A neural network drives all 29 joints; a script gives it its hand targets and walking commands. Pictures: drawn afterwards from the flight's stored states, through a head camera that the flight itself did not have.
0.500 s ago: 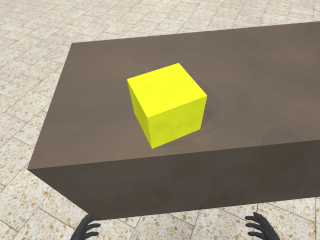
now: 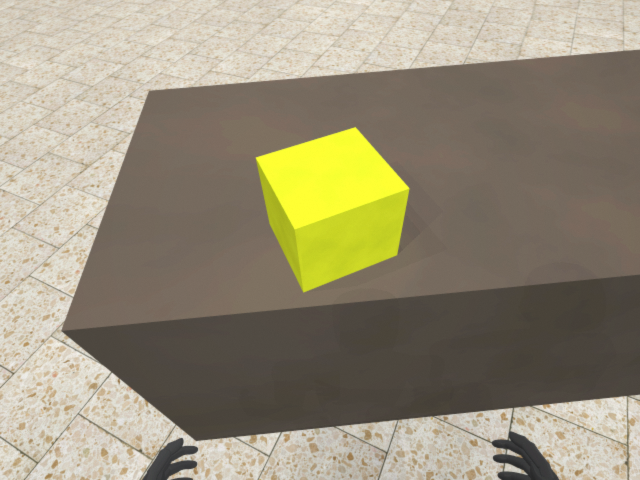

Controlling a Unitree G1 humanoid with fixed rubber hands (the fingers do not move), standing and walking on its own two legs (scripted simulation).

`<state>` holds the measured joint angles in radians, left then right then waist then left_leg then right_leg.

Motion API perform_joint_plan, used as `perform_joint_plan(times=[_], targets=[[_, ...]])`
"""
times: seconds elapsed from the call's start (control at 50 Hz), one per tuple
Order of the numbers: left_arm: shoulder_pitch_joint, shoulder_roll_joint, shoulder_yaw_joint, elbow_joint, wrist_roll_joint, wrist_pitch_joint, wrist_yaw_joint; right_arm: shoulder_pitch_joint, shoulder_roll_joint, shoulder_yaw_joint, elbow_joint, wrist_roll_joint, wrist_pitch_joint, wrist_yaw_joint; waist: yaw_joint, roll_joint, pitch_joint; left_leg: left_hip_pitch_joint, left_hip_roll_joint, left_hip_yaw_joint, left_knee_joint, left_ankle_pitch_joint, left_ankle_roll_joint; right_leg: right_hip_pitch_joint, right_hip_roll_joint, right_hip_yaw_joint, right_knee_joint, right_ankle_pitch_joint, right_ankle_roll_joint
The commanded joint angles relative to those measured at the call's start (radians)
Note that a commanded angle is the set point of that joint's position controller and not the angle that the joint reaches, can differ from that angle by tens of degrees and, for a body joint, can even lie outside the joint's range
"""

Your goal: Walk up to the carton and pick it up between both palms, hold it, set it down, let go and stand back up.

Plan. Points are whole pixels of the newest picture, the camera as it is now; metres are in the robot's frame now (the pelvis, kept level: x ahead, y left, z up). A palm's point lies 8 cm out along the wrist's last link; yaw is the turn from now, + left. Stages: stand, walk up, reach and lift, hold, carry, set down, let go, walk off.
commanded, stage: stand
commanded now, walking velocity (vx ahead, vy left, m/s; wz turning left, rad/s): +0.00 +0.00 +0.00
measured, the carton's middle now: (329, 208) +0.50 +0.02 +0.03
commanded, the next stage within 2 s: walk up in 0.86 s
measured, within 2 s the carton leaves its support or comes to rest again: neither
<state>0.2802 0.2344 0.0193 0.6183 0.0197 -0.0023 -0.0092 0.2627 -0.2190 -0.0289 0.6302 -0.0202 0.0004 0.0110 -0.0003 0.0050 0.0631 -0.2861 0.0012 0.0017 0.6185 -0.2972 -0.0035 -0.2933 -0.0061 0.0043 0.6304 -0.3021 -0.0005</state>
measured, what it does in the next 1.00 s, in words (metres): stands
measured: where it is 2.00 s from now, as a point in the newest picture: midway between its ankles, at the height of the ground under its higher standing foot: outside the picture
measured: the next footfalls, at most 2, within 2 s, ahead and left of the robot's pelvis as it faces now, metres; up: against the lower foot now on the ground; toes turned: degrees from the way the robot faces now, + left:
right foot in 1.62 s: -0.05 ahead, -0.10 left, +0.00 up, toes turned +6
left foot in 1.86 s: -0.04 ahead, +0.16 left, +0.00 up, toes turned +4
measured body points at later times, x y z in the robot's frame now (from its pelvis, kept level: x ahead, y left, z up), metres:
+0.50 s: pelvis +0.01 +0.00 +0.00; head +0.02 +0.00 +0.45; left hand +0.12 +0.25 -0.10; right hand +0.12 -0.24 -0.11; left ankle +0.02 +0.12 -0.73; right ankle +0.02 -0.12 -0.73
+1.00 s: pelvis +0.01 +0.00 +0.00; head +0.02 +0.00 +0.45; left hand +0.12 +0.25 -0.11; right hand +0.12 -0.25 -0.11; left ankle +0.02 +0.12 -0.73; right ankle +0.02 -0.12 -0.73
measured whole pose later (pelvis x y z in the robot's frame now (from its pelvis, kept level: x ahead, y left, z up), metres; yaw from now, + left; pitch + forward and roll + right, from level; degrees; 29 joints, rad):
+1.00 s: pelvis +0.01 +0.00 +0.00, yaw +0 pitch -2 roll +0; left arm 0.29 0.25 0.00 0.66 0.01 0.00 0.00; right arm 0.29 -0.23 -0.02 0.66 -0.01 0.00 0.01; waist 0.00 -0.01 0.04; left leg -0.26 0.00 0.00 0.58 -0.30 0.00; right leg -0.26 -0.01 0.00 0.60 -0.30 0.00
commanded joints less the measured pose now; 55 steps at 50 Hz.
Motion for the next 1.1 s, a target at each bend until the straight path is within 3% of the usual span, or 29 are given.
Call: perform_joint_plan(times=[0.0,0.02,0.08,0.1,0.14,0.24,0.34,0.44,0.48,0.54,0.58,0.6,0.74,1.02,1.04,1.08], targets=[[-0.016,0.124,0.045,-0.099,-0.001,-0.032,0.005,-0.006,-0.124,-0.036,-0.090,-0.002,-0.032,-0.005,-0.001,-0.018,-0.107,0.035,0.064,-0.086,-0.117,0.023,0.034,-0.002,-0.069,0.098,-0.164,-0.001,-0.037],[-0.017,0.123,0.043,-0.096,-0.001,-0.033,0.005,-0.009,-0.124,-0.034,-0.088,-0.001,-0.031,-0.005,-0.002,-0.028,-0.087,0.024,0.066,-0.094,-0.116,0.015,0.036,-0.006,-0.068,0.100,-0.168,-0.008,-0.039],[-0.015,0.124,0.045,-0.091,0.001,-0.032,0.007,-0.012,-0.127,-0.035,-0.085,-0.001,-0.031,-0.006,0.000,0.018,-0.053,-0.012,0.064,-0.090,-0.136,-0.017,0.033,-0.011,-0.071,0.103,-0.164,-0.020,-0.036],[-0.018,0.128,0.042,-0.096,0.000,-0.031,0.006,-0.006,-0.123,-0.033,-0.083,0.002,-0.031,-0.005,-0.001,-0.003,-0.019,-0.035,0.069,-0.091,-0.143,-0.022,0.033,-0.022,-0.069,0.094,-0.166,-0.013,-0.035],[0.001,0.132,0.041,-0.084,0.000,-0.034,0.007,0.004,-0.129,-0.035,-0.073,0.001,-0.033,-0.004,0.001,-0.019,-0.059,-0.004,0.071,-0.100,-0.130,0.019,0.033,0.010,-0.069,0.091,-0.157,0.022,-0.037],[0.000,0.119,0.038,-0.078,-0.003,-0.032,0.007,-0.007,-0.137,-0.029,-0.071,0.002,-0.033,-0.009,0.008,0.021,-0.064,0.007,0.073,-0.091,-0.125,0.065,0.036,0.009,-0.071,0.090,-0.144,0.065,-0.037],[0.009,0.122,0.035,-0.073,-0.005,-0.028,0.009,0.003,-0.136,-0.032,-0.075,0.004,-0.027,-0.010,0.006,-0.006,-0.054,0.003,0.074,-0.097,-0.133,0.040,0.034,-0.011,-0.070,0.086,-0.151,0.038,-0.033],[0.008,0.129,0.035,-0.066,-0.004,-0.030,0.008,0.008,-0.138,-0.030,-0.075,0.005,-0.026,-0.010,0.004,0.020,-0.057,0.007,0.074,-0.092,-0.131,0.055,0.036,0.002,-0.072,0.095,-0.144,0.070,-0.035],[-0.003,0.141,0.037,-0.061,-0.007,-0.033,0.008,0.019,-0.131,-0.028,-0.070,0.005,-0.028,-0.011,-0.009,-0.030,-0.080,0.021,0.072,-0.095,-0.121,0.080,0.032,0.011,-0.074,0.091,-0.149,0.084,-0.037],[-0.001,0.123,0.030,-0.061,-0.006,-0.030,0.008,0.003,-0.137,-0.028,-0.066,0.005,-0.028,-0.011,0.002,0.004,-0.095,0.039,0.072,-0.089,-0.120,0.096,0.033,0.003,-0.070,0.096,-0.152,0.090,-0.038],[-0.003,0.132,0.030,-0.062,-0.008,-0.031,0.009,0.005,-0.135,-0.022,-0.068,0.007,-0.030,-0.011,0.000,-0.004,-0.093,0.035,0.081,-0.092,-0.121,0.127,0.041,0.021,-0.072,0.095,-0.139,0.130,-0.038],[0.008,0.132,0.031,-0.060,-0.006,-0.029,0.009,0.015,-0.136,-0.029,-0.069,0.006,-0.029,-0.010,-0.003,-0.038,-0.120,0.050,0.082,-0.089,-0.114,0.121,0.039,0.036,-0.077,0.085,-0.133,0.124,-0.034],[0.009,0.135,0.030,-0.060,-0.009,-0.023,0.011,0.007,-0.138,-0.028,-0.068,0.009,-0.023,-0.011,0.002,-0.004,-0.053,0.017,0.079,-0.090,-0.134,0.106,0.037,0.013,-0.078,0.090,-0.144,0.112,-0.032],[0.008,0.137,0.028,-0.048,-0.009,-0.024,0.012,0.016,-0.142,-0.030,-0.059,0.009,-0.023,-0.010,0.000,-0.004,-0.063,0.034,0.078,-0.089,-0.142,0.105,0.036,0.026,-0.079,0.092,-0.159,0.111,-0.032],[-0.054,0.212,0.057,-0.071,-0.003,-0.022,0.025,-0.033,-0.219,-0.056,-0.078,0.003,-0.010,-0.013,-0.006,0.012,0.046,-0.036,0.064,-0.094,-0.044,0.386,0.046,0.008,-0.098,0.082,-0.089,0.348,-0.053],[0.005,0.226,0.065,-0.064,-0.006,-0.018,0.030,0.004,-0.203,-0.056,-0.082,-0.007,0.001,-0.011,0.002,-0.024,-0.087,0.027,0.051,-0.072,0.029,0.407,0.049,0.059,-0.147,0.104,-0.083,0.437,-0.098]])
